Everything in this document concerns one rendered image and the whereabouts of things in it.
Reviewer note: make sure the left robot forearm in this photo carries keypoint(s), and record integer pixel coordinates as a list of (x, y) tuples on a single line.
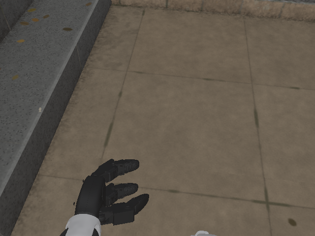
[(82, 224)]

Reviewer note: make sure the robot left hand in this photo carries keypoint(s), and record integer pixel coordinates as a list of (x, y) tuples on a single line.
[(98, 200)]

